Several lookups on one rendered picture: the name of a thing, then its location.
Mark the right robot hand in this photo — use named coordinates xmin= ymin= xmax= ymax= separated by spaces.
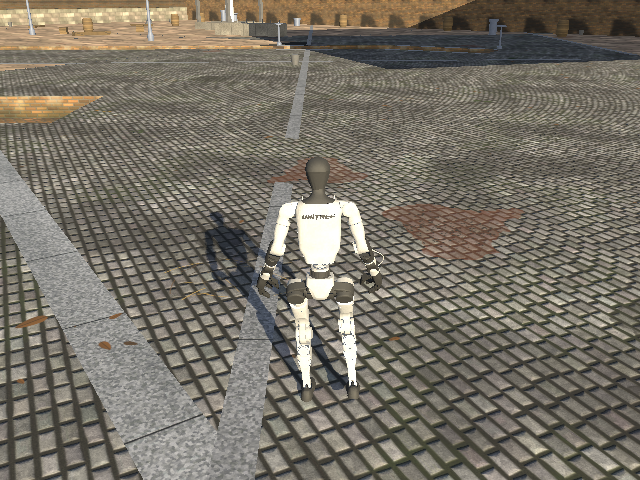
xmin=360 ymin=271 xmax=382 ymax=294

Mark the left robot shin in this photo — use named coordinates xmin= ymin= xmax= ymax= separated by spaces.
xmin=295 ymin=326 xmax=312 ymax=388

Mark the robot right forearm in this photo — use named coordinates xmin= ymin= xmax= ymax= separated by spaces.
xmin=359 ymin=238 xmax=380 ymax=276

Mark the right robot upper arm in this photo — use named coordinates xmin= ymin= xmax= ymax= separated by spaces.
xmin=339 ymin=200 xmax=369 ymax=254

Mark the left robot upper arm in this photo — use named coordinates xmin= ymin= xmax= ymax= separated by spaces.
xmin=270 ymin=201 xmax=298 ymax=256

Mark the left robot hand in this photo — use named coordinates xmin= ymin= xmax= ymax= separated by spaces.
xmin=256 ymin=274 xmax=279 ymax=298

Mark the robot torso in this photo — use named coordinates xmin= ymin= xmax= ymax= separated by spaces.
xmin=296 ymin=195 xmax=342 ymax=300

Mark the robot left forearm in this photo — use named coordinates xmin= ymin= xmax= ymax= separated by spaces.
xmin=260 ymin=240 xmax=280 ymax=280

